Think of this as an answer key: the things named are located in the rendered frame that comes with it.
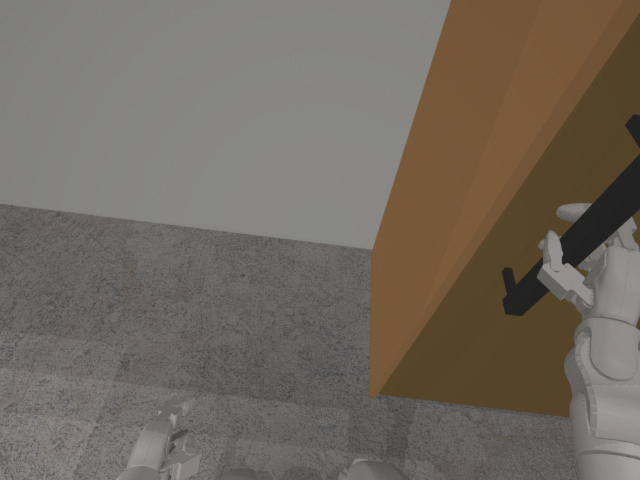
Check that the handle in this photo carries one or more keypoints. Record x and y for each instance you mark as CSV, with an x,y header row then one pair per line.
x,y
618,203

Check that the right robot forearm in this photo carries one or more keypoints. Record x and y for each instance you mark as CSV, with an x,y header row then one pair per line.
x,y
603,369

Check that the robot right hand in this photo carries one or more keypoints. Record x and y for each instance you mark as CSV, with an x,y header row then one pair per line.
x,y
614,272

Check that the robot right thigh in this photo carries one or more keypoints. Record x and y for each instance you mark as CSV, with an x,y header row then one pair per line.
x,y
372,470

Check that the robot left hand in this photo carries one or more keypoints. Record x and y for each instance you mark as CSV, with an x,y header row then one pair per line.
x,y
158,448

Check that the wardrobe door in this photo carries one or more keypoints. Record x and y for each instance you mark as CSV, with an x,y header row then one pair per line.
x,y
470,352

